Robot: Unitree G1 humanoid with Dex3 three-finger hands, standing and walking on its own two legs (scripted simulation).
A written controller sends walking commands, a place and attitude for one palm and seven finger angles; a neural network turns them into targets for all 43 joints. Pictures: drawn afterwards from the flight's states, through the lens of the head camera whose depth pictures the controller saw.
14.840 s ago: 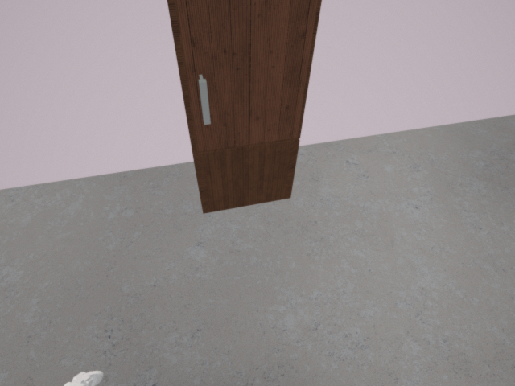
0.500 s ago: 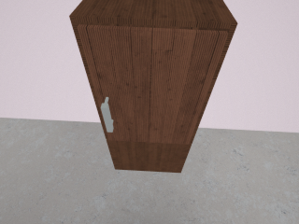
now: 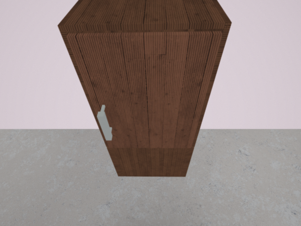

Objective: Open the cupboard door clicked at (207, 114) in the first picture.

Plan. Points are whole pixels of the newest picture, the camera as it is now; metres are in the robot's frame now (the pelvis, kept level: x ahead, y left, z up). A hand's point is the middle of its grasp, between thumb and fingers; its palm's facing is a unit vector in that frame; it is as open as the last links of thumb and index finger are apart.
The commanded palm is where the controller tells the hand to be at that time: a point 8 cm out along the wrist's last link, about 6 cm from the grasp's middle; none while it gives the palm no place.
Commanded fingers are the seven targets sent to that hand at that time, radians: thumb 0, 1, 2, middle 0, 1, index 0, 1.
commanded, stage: look again from close up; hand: left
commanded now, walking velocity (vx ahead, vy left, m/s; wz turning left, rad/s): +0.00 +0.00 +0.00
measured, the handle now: (106, 123) +0.51 +0.22 -0.10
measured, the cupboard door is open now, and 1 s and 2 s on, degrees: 0 0 0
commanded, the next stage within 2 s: shuffle to correct the standing spot in 0.02 s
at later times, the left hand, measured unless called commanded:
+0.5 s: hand out of the picture +0.03 +0.19 -0.17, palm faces +0.02 -0.97 -0.23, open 7.4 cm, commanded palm none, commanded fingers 0.00 0.90 0.90 -0.20 -0.30 -0.20 -0.30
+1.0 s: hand out of the picture +0.02 +0.18 -0.17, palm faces +0.02 -0.98 -0.21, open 7.4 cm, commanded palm none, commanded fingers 0.00 0.90 0.90 -0.20 -0.30 -0.20 -0.30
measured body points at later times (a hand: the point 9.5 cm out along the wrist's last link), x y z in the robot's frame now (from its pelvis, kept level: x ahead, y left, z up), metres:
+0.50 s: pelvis -0.01 +0.00 +0.00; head -0.01 -0.01 +0.45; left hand +0.03 +0.24 -0.15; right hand +0.03 -0.23 -0.16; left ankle -0.05 +0.10 -0.74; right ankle +0.01 -0.12 -0.74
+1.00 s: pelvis +0.00 -0.01 +0.00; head +0.02 -0.01 +0.45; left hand +0.02 +0.23 -0.15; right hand +0.00 -0.24 -0.16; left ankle -0.05 +0.10 -0.74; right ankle +0.01 -0.12 -0.74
